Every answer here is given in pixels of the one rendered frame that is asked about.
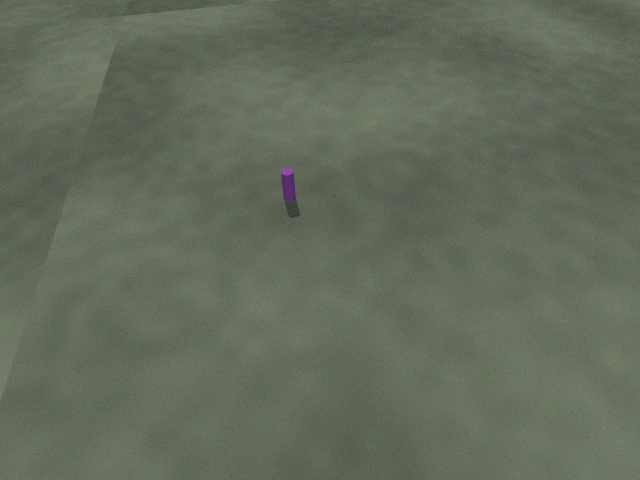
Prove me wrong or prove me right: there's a can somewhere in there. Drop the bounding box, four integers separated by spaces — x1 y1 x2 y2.
281 168 296 202

